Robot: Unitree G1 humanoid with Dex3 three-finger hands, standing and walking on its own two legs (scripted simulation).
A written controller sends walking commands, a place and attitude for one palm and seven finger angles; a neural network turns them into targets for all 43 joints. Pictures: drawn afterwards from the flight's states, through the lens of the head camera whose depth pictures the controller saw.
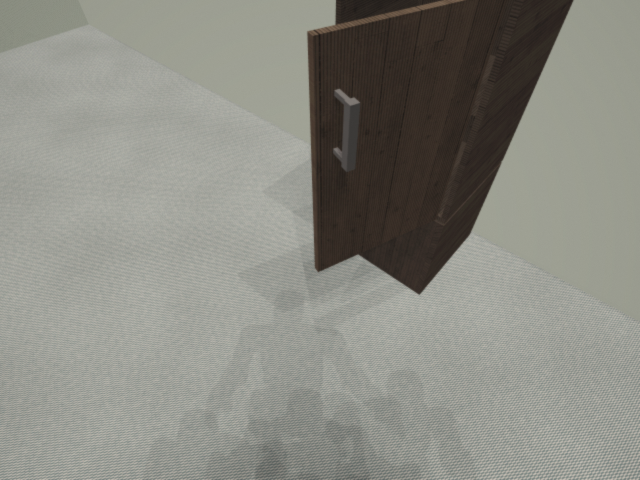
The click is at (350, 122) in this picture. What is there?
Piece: cupboard door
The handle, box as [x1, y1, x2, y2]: [333, 89, 359, 171]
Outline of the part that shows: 337,89 334,90 334,95 344,104 342,150 341,151 337,147 333,149 333,153 342,162 341,166 346,171 353,169 355,164 359,102 355,98 349,98 342,91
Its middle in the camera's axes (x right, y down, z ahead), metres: +0.04 -0.19 +0.68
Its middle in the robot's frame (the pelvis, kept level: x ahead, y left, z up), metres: +0.65 +0.00 +0.08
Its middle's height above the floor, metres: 0.86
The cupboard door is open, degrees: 70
